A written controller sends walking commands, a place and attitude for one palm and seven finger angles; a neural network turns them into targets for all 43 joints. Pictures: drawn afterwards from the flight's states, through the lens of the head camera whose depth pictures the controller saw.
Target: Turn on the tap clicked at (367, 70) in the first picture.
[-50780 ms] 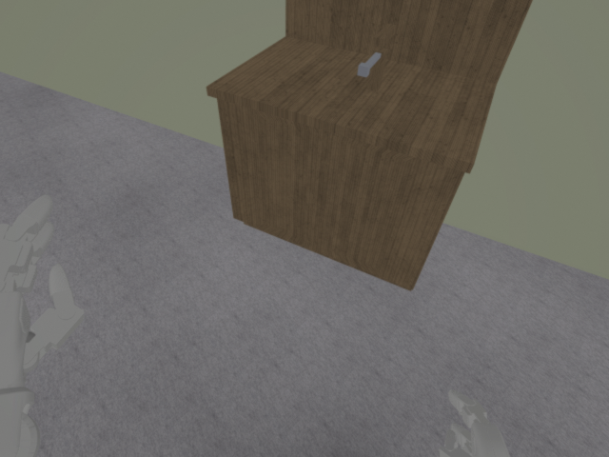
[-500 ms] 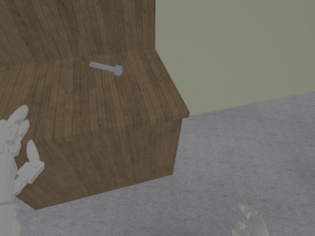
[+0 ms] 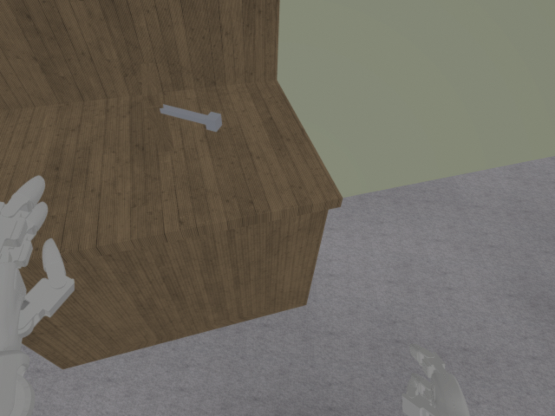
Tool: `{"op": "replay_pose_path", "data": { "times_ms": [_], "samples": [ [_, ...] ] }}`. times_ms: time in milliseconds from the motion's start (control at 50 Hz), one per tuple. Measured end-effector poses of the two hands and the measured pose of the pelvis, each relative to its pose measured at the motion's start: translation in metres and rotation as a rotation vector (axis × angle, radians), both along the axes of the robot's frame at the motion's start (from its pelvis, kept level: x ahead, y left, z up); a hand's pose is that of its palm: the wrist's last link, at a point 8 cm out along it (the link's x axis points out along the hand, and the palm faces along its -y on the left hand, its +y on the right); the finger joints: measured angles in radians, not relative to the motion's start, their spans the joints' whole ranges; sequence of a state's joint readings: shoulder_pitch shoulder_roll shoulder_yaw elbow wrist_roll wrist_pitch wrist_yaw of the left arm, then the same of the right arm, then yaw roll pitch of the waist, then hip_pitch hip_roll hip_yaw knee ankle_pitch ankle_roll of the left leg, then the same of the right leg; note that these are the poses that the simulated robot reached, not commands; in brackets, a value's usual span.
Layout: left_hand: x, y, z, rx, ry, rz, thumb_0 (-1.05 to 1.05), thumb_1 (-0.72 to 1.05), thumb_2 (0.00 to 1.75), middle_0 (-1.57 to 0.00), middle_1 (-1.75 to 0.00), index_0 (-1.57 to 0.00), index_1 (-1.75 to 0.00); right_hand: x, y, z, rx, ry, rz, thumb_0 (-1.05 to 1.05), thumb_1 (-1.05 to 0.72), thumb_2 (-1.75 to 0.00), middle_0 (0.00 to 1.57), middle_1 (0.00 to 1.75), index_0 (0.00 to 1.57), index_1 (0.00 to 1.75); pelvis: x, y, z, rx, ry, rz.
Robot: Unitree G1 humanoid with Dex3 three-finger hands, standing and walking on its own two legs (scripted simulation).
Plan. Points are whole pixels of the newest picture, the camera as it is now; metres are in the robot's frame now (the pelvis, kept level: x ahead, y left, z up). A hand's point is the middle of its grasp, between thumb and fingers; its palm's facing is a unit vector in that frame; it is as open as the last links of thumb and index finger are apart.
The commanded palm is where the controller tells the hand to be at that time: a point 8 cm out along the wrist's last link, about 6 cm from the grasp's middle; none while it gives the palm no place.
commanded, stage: stop stepping back and stand still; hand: left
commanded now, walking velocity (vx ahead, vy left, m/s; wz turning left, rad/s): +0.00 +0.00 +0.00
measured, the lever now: (213, 121) +0.66 +0.19 +0.05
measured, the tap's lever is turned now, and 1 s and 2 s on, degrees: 54 54 54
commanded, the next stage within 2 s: stand and check the lever's angle in 0.06 s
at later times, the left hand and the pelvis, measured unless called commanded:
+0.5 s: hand (77, 292) +0.21 +0.23 +0.15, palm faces +0.39 -0.84 -0.37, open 7.4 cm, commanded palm +0.16 +0.27 +0.17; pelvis -0.01 -0.01 +0.00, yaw +0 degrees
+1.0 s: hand (126, 245) +0.27 +0.21 +0.14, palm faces +0.36 -0.85 -0.39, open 7.4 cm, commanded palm +0.21 +0.25 +0.17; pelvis +0.05 -0.03 -0.01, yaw -1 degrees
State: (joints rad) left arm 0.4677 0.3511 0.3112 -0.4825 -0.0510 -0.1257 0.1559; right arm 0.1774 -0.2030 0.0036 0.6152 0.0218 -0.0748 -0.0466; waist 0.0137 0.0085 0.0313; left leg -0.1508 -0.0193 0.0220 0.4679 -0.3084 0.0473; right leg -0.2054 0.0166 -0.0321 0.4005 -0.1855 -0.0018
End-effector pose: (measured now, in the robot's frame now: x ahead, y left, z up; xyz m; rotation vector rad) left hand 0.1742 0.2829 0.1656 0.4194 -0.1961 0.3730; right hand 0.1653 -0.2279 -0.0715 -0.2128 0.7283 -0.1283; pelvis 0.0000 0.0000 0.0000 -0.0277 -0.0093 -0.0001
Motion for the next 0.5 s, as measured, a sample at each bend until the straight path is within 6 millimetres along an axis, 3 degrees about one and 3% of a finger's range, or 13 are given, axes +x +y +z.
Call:
{"op": "replay_pose_path", "data": {
  "times_ms": [500],
  "samples": [
    [-0.007,-0.01,-0.004,-0.009,0.033,0.017,0.02,0.89,0.9,-0.21,-0.3,-0.21,-0.3,-0.01,-0.016,-0.001,-0.005,-0.001,-0.019,0.01,-0.9,-0.9,0.2,0.3,0.2,0.3,-0.006,-0.01,0.001,0.002,0.004,-0.006]
  ]
}}
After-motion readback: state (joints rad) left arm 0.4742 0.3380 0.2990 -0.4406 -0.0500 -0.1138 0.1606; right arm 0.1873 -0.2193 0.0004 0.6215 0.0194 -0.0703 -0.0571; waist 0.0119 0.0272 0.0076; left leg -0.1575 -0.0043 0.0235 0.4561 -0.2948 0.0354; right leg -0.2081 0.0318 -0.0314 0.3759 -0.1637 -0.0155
